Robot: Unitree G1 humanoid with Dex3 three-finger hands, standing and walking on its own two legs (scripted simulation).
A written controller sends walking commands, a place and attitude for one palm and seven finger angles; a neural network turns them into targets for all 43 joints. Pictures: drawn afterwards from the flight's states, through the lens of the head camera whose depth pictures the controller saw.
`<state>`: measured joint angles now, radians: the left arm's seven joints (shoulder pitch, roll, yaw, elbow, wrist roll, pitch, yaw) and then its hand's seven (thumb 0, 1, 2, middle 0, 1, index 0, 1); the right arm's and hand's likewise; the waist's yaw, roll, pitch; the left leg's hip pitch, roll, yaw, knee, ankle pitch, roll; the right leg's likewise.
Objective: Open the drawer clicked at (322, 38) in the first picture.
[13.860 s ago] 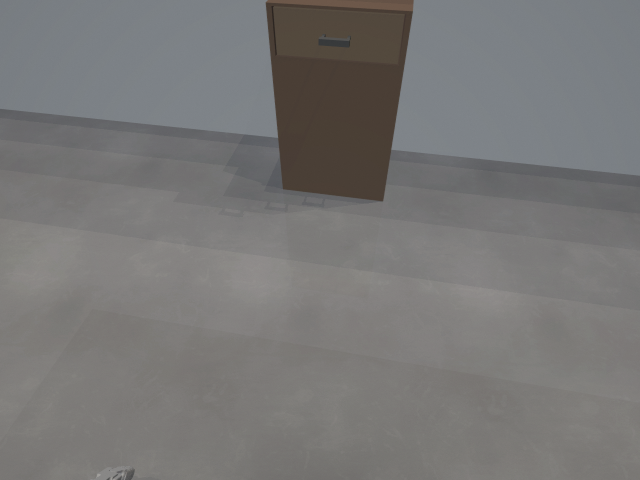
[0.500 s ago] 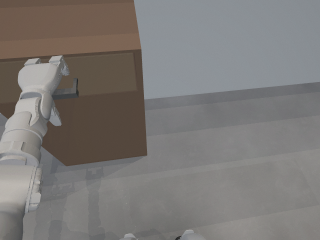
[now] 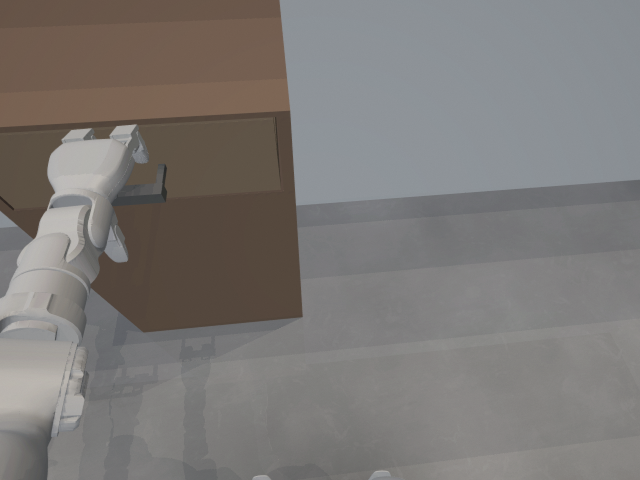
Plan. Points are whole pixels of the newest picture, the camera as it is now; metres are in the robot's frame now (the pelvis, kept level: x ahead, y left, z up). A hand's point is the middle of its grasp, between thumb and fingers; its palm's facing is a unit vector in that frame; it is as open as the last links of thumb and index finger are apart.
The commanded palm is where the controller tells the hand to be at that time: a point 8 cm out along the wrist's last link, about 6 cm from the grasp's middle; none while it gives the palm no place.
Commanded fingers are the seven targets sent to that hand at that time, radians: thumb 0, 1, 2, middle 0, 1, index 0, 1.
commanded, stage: re-aim the fingers above the handle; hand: left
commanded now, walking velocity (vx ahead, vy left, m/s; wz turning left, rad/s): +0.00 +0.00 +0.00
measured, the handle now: (129, 184) +0.53 +0.28 -0.01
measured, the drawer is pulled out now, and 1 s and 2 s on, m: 0.00 0.00 0.00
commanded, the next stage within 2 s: lower the fingers behind the handle in 1.84 s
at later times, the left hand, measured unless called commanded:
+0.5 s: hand (111, 196) +0.47 +0.27 +0.05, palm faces -0.07 -0.02 -1.00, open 13.8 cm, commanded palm +0.46 +0.27 +0.11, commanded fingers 0.00 -0.50 0.30 -0.30 -1.20 -0.30 -1.20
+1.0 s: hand (103, 195) +0.47 +0.28 +0.05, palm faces -0.05 -0.02 -1.00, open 13.8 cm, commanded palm +0.46 +0.27 +0.11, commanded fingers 0.00 -0.50 0.30 -0.30 -1.20 -0.30 -1.20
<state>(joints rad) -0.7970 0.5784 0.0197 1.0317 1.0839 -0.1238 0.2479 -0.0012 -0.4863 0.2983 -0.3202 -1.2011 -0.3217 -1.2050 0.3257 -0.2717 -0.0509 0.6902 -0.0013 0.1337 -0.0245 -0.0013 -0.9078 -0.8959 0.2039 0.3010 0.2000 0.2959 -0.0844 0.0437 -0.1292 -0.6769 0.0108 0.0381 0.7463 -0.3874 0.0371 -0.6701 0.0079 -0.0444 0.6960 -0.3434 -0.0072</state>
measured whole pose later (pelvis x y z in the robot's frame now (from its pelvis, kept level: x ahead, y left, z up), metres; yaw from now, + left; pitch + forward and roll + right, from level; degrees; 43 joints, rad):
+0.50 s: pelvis -0.01 +0.00 +0.00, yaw -1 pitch +18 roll -2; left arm -0.78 0.61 0.05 1.05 1.08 -0.16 0.24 0.00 -0.49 0.30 -0.32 -1.20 -0.32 -1.20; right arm 0.38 -0.27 -0.05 0.71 0.00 0.13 -0.03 0.00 -0.91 -0.90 0.20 0.30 0.20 0.30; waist -0.10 0.05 -0.13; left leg -0.69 0.01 0.05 0.74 -0.38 0.04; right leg -0.68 0.01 -0.03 0.69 -0.33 0.00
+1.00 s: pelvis -0.01 +0.01 +0.00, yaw +0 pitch +18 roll -2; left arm -0.83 0.61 0.02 1.06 1.09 -0.15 0.24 0.00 -0.49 0.30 -0.32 -1.20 -0.32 -1.20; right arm 0.37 -0.26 -0.05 0.70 0.00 0.11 -0.03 0.00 -0.91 -0.90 0.20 0.30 0.20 0.30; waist -0.10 0.04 -0.13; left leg -0.72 0.00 0.05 0.78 -0.38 0.05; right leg -0.70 0.00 -0.03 0.71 -0.33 0.01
